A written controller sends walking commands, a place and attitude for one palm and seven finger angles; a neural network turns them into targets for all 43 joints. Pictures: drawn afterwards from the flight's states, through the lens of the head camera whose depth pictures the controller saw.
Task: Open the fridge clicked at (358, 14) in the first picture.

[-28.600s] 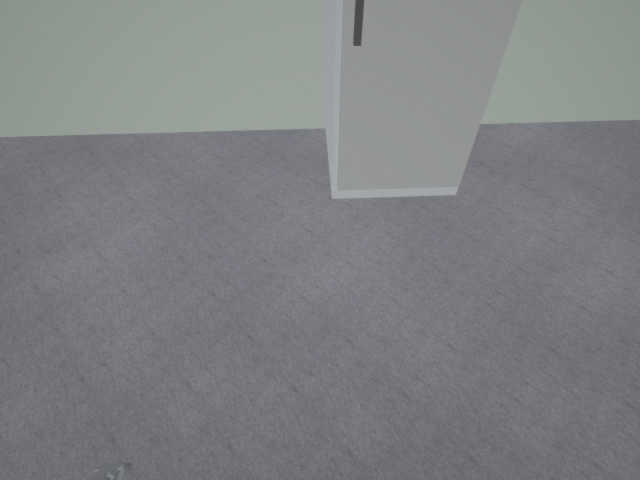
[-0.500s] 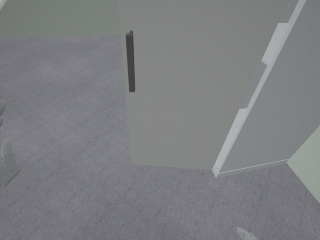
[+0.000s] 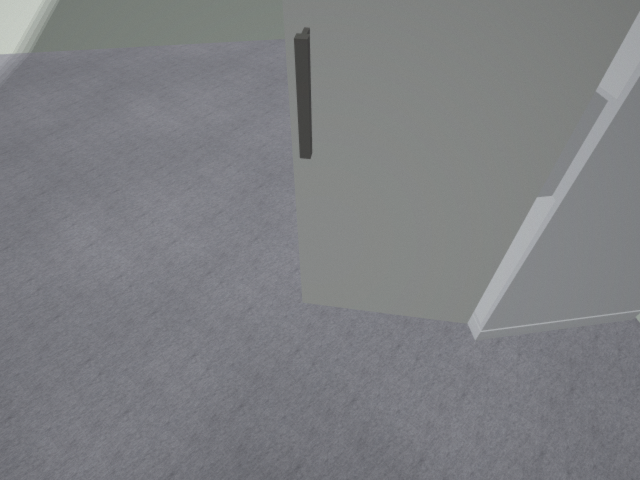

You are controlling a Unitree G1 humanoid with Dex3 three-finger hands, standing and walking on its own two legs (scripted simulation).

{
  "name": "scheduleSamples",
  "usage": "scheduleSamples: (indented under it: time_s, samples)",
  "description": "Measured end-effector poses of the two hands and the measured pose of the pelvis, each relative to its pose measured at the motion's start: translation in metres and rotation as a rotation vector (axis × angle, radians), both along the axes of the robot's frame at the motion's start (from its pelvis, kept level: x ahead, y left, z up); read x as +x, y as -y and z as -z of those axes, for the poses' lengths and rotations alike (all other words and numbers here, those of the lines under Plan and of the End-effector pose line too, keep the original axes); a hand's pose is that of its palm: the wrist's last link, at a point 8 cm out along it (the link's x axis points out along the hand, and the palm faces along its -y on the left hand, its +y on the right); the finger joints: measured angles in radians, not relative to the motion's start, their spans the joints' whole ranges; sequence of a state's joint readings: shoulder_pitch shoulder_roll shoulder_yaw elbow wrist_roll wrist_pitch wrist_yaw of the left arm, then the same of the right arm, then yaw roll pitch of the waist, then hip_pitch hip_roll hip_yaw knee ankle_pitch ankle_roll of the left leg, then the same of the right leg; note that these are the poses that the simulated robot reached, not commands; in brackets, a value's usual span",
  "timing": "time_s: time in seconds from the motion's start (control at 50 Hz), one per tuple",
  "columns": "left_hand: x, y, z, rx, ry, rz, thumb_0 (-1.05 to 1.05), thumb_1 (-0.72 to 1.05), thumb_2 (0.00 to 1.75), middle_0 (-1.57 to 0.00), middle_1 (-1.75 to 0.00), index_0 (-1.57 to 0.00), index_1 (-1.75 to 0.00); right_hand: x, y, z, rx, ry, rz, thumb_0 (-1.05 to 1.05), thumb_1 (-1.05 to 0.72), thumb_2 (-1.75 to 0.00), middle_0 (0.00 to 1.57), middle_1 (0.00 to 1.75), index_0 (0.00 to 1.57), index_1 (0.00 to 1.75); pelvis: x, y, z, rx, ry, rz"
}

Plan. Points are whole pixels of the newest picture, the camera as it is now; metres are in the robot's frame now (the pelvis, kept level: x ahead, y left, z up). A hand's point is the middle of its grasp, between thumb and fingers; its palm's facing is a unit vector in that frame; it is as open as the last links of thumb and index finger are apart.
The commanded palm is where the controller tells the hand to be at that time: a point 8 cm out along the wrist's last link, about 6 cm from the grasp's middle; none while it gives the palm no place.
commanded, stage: let the arm hang, fingers relaxed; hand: left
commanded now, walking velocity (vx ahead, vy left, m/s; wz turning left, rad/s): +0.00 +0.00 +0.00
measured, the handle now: (306, 97) +0.75 +0.05 +0.11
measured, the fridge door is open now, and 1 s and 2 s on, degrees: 74 74 74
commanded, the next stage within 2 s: look to check the result in 0.82 s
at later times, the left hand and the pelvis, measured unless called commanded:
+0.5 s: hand out of the picture +0.01 +0.23 -0.15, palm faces +0.00 -0.97 -0.23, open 7.4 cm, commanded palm none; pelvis +0.00 +0.03 +0.02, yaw -1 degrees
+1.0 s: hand out of the picture +0.06 +0.24 -0.15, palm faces -0.03 -0.97 -0.26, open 7.4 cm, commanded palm none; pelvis +0.01 +0.03 +0.02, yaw -1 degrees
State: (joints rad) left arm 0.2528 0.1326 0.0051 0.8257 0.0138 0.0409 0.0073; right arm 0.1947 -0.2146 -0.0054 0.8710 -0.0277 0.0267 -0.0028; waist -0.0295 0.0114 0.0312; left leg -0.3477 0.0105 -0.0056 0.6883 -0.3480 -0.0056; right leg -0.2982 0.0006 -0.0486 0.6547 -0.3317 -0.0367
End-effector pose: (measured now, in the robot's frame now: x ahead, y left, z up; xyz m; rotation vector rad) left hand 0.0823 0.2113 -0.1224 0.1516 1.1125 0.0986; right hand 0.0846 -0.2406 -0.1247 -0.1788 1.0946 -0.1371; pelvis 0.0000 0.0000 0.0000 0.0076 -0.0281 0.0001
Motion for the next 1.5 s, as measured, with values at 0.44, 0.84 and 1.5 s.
scheduleSamples:
  time_s: [0.44,0.84,1.5]
  samples:
    - [-0.09,-0.061,0.0,0.059,-0.321,-0.068,0.0,0.91,0.9,-0.2,-0.3,-0.2,-0.3,-0.1,-0.043,0.002,0.023,-0.331,0.076,0.01,-0.91,-0.9,0.21,0.3,0.2,0.3,-0.003,-0.029,-0.02,-0.015,-0.008,0.012]
    - [-0.034,-0.065,-0.004,0.065,-0.198,-0.017,0.0,0.9,0.9,-0.2,-0.3,-0.2,-0.3,-0.056,-0.03,-0.004,-0.007,-0.225,0.066,0.0,-0.9,-0.9,0.21,0.3,0.2,0.3,0.004,-0.032,-0.021,-0.01,-0.005,0.021]
    - [0.016,-0.085,-0.019,0.137,-0.147,0.01,0.0,0.9,0.9,-0.2,-0.3,-0.2,-0.3,-0.005,0.015,-0.019,-0.084,-0.182,0.038,0.0,-0.9,-0.9,0.21,0.3,0.2,0.3,0.026,-0.021,-0.025,-0.01,-0.01,0.022]
